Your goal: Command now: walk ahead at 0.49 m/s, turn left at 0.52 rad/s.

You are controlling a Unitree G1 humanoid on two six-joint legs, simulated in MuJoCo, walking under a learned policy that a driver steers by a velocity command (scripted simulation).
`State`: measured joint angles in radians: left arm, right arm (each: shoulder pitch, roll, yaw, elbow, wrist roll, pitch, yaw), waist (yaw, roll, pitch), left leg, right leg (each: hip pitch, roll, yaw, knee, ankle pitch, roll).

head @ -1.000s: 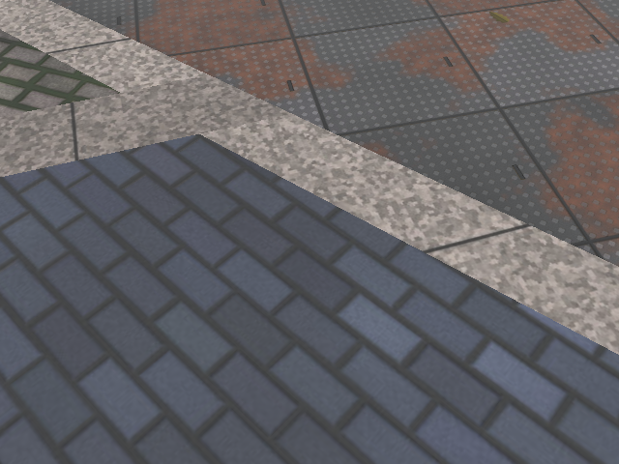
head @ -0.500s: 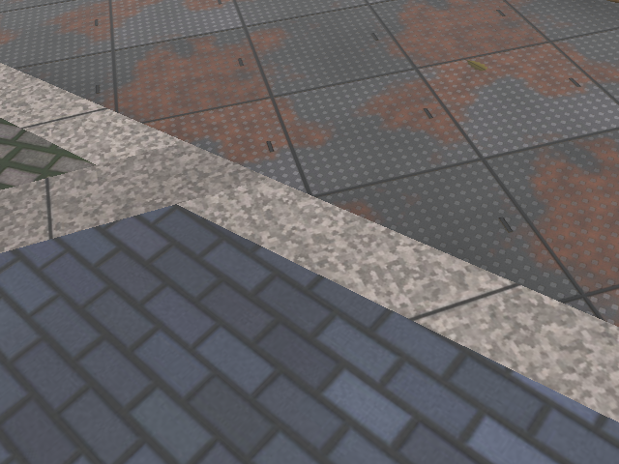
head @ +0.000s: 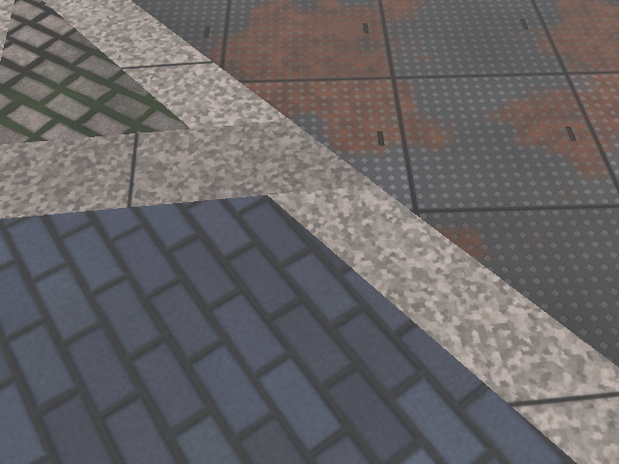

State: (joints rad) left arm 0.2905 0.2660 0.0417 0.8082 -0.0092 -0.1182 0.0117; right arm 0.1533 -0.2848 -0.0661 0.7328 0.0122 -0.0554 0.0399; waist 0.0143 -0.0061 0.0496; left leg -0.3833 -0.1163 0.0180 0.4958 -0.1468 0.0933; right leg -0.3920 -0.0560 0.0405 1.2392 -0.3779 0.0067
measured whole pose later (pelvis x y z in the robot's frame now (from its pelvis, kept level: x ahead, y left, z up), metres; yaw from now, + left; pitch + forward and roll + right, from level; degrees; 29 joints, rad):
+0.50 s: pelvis +0.28 -0.04 +0.01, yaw +17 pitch +1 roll -1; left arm 0.21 0.25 0.05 0.70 0.01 -0.10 0.00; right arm 0.31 -0.31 -0.07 0.70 0.03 -0.02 0.00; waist 0.00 0.05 0.01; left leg -0.50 0.01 -0.07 1.21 -0.36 0.01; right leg -0.30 0.01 -0.05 0.47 -0.19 -0.02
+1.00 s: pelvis +0.51 +0.11 +0.01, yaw +24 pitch +1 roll +0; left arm 0.27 0.31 0.06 0.83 -0.03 -0.08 -0.01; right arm 0.23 -0.26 -0.05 0.71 0.00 -0.06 0.03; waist 0.01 -0.03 0.03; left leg -0.29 -0.03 0.05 0.45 -0.18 0.05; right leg -0.49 -0.10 0.01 1.15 -0.34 0.00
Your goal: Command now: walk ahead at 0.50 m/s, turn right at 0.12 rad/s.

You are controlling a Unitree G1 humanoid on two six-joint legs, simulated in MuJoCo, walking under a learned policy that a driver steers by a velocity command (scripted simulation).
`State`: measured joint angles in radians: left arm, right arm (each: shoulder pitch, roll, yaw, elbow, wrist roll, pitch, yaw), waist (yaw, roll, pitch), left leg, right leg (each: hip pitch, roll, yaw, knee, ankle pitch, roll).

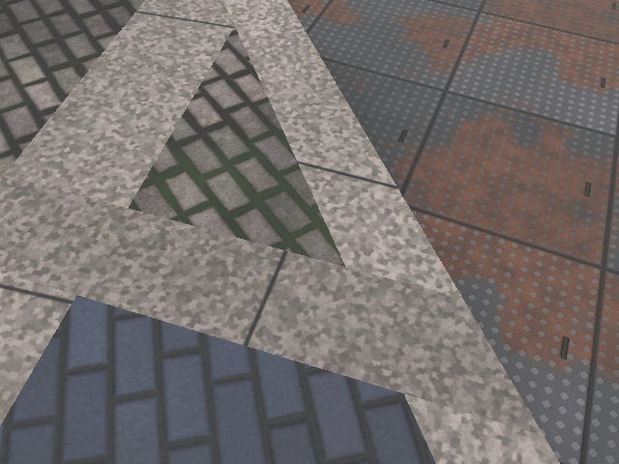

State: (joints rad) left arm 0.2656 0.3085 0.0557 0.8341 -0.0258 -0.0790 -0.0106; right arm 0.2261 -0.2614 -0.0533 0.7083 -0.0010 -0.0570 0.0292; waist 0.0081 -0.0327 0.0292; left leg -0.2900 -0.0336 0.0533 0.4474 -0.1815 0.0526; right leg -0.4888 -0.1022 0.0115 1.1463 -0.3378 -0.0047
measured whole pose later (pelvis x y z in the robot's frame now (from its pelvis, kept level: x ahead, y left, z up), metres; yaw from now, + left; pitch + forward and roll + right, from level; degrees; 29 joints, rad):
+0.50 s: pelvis +0.28 -0.08 -0.01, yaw -16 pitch +2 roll +0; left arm 0.16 0.30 0.07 0.69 -0.01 -0.05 -0.04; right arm 0.24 -0.29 -0.05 0.78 0.01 -0.09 -0.01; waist 0.00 0.00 0.07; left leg -0.37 0.03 -0.03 1.26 -0.47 -0.03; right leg -0.43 0.08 -0.01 0.55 -0.16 -0.08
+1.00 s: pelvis +0.45 -0.07 +0.01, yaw -34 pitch +3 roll -1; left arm 0.22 0.34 0.06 0.64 0.08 -0.08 -0.03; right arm 0.19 -0.32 -0.02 0.69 -0.02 -0.10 -0.03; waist -0.03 0.00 0.01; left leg -0.28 0.03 0.06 0.37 -0.14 0.02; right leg -0.44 0.07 0.09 1.05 -0.56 0.06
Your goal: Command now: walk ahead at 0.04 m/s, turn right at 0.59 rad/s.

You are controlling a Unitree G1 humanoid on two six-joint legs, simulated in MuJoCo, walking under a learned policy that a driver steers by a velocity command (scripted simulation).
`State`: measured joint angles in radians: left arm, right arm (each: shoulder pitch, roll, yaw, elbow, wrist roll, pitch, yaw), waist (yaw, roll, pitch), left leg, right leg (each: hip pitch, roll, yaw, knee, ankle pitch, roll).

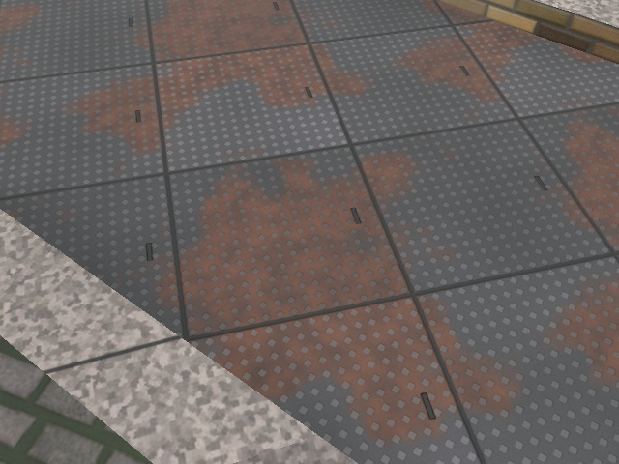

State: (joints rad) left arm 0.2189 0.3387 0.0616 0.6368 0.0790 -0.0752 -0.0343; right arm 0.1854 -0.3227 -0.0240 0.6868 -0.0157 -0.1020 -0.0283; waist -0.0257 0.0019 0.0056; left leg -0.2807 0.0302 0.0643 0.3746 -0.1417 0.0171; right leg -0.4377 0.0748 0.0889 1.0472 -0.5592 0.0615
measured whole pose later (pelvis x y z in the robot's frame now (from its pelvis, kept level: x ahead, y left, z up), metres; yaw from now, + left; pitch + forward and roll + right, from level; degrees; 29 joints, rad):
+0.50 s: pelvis +0.03 -0.06 +0.01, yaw -18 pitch +3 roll +2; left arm 0.30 0.33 0.08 0.65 0.03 -0.10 -0.04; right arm 0.15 -0.31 -0.06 0.67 -0.06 -0.08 -0.04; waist 0.00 0.00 0.01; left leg -0.47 0.03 0.00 0.97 -0.47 -0.07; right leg -0.20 0.04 0.05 0.33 -0.17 -0.06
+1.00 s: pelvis +0.09 -0.02 +0.00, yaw -30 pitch +3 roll +0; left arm 0.21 0.32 0.03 0.69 0.06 -0.05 -0.01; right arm 0.20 -0.28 -0.01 0.71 0.00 -0.11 0.04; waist -0.02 -0.01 0.00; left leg -0.23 -0.03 0.05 0.39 -0.22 0.04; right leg -0.43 0.01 0.09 0.96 -0.54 0.15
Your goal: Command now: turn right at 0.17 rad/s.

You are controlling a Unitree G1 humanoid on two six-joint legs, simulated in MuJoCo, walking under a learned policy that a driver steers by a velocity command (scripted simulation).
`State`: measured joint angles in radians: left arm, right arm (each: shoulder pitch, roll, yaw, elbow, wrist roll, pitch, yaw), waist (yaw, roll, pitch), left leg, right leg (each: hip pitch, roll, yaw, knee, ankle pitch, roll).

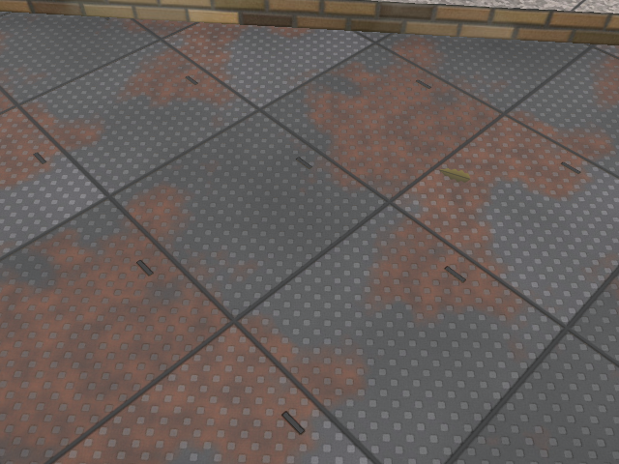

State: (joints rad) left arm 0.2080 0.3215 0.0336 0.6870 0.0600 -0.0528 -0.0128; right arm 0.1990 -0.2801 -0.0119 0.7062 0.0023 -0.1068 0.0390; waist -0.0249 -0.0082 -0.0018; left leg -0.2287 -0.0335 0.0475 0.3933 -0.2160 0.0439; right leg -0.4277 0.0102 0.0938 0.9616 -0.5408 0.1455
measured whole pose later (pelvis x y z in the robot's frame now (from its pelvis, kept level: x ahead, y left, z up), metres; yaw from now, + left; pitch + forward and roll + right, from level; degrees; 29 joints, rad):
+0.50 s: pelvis +0.04 -0.04 -0.01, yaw -1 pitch -1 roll -1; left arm 0.25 0.29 0.03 0.75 0.06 -0.12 -0.03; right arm 0.28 -0.29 -0.05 0.78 -0.06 -0.06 0.02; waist -0.02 0.02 0.04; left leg -0.15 0.03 0.01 0.56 -0.38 0.07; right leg -0.17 0.02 -0.06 0.48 -0.28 -0.06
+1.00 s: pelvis +0.27 -0.02 -0.04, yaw -1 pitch +0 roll +1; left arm 0.33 0.27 0.00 0.83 0.10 -0.09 -0.07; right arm 0.34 -0.26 -0.02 0.83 -0.08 -0.14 0.05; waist -0.03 -0.01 0.01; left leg -0.37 -0.07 0.06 0.79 -0.41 0.10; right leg -0.44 0.05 0.10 1.39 -0.41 -0.08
